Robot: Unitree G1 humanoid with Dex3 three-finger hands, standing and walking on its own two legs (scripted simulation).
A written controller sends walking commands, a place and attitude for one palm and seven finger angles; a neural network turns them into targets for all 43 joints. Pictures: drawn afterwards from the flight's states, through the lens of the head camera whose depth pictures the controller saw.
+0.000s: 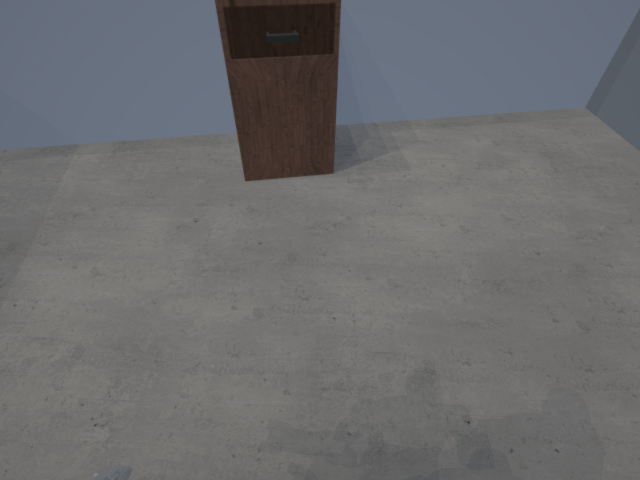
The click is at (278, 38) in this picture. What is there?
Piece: drawer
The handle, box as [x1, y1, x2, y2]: [266, 31, 298, 42]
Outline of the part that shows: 298,34 295,31 293,33 269,34 268,32 266,32 266,40 267,42 298,41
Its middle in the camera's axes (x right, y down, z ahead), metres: -0.15 -0.77 +1.46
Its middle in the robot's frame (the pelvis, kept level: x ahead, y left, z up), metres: +1.60 +0.22 -0.07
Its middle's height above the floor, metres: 0.70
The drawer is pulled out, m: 0.00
